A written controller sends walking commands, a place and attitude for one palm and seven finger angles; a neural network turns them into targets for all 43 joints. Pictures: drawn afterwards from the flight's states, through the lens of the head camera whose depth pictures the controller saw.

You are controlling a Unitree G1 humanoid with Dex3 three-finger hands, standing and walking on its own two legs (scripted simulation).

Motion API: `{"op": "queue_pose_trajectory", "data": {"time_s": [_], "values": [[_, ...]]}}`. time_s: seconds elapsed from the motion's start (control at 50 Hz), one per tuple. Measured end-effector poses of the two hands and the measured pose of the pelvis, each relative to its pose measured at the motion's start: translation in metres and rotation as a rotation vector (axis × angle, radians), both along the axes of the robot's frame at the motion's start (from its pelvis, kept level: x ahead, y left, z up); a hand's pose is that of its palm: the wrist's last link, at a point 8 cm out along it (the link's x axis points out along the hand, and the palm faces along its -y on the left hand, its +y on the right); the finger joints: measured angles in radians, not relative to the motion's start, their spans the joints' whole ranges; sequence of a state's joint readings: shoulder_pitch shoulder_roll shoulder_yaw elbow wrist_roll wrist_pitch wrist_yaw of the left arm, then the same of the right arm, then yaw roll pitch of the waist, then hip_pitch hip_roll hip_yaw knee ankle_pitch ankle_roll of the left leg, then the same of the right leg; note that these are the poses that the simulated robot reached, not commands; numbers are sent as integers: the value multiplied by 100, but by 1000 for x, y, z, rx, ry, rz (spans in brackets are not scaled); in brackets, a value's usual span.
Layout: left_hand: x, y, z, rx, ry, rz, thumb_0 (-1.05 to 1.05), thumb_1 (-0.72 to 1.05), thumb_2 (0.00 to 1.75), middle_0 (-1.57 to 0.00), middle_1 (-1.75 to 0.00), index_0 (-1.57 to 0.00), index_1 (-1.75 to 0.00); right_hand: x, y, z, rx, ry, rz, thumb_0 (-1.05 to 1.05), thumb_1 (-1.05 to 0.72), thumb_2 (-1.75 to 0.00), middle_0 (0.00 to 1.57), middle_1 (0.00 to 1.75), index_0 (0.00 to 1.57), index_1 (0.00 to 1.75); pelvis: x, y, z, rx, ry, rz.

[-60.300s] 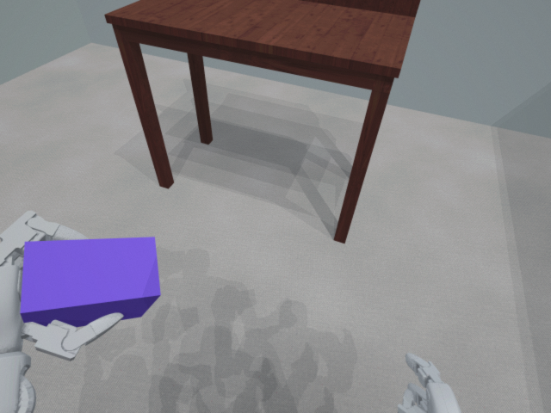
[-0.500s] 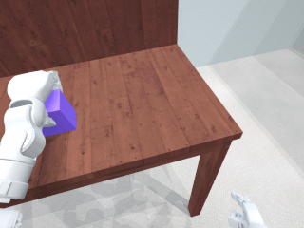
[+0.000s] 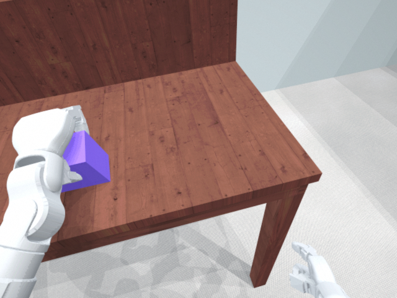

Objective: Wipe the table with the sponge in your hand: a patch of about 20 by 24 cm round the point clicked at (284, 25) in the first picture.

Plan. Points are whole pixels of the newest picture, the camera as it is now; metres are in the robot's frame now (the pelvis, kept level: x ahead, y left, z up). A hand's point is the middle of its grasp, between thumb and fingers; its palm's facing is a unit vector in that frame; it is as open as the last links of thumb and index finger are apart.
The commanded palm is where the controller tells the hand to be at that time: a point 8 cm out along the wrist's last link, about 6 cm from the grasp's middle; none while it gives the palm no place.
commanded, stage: lift the sponge slowly off the table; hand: left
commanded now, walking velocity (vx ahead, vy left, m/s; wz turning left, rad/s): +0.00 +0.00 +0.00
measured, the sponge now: (76, 167) +0.31 +0.31 +0.12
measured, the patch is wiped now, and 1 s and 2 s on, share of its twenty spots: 1.00 1.00 1.00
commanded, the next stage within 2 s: none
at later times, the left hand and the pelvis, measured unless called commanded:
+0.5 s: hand (68, 154) +0.29 +0.28 +0.18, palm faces +0.11 -0.02 -0.99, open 10.3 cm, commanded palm +0.25 +0.28 +0.24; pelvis -0.01 -0.01 +0.00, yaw +0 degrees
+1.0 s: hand (61, 146) +0.28 +0.28 +0.21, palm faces +0.12 +0.00 -0.99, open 10.3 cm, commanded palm +0.24 +0.28 +0.27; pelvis -0.02 -0.03 +0.00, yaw +0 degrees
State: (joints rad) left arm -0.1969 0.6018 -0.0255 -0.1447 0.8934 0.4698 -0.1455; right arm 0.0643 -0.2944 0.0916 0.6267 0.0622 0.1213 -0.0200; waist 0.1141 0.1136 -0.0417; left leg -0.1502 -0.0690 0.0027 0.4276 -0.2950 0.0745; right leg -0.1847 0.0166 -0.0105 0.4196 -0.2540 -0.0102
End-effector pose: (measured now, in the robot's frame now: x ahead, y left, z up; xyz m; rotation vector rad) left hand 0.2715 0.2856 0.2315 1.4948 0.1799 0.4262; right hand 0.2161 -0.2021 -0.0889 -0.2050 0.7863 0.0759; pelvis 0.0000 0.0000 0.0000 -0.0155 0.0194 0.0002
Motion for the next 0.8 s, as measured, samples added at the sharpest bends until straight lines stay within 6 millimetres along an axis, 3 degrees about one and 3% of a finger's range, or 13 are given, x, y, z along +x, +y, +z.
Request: {"op": "queue_pose_trajectory", "data": {"time_s": [0.26,0.8], "values": [[-8,-7,1,-8,11,16,0,-55,100,-69,-146,-73,-145,5,6,9,-10,-35,28,1,-90,-90,20,30,20,30,-9,-5,0,4,-15,-2],[-10,-19,6,4,76,-11,0,-60,101,-75,-141,-79,-139,-7,-20,6,-45,-35,17,1,-90,-90,20,30,20,30,-19,-26,1,14,-37,10]]}}
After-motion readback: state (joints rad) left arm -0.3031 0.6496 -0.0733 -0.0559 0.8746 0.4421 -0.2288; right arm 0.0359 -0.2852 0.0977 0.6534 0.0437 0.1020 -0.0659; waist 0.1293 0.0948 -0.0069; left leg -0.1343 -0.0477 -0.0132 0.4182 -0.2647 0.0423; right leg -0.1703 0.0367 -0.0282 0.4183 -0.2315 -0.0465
